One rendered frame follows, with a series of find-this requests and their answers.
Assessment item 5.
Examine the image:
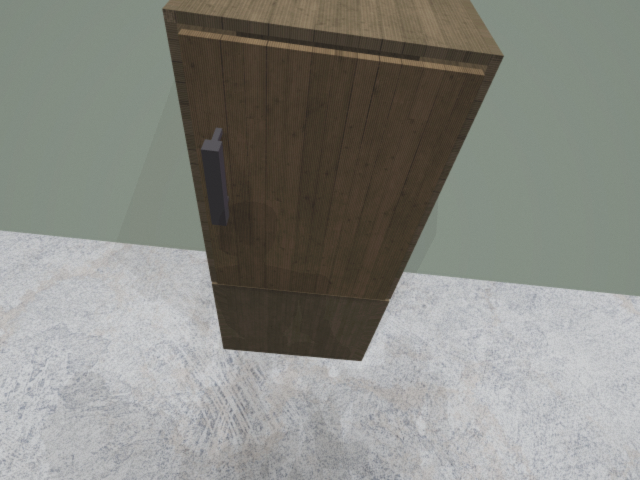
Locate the cupboard door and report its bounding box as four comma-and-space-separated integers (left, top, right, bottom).
178, 29, 485, 300

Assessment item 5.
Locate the handle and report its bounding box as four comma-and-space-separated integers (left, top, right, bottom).
201, 128, 229, 226

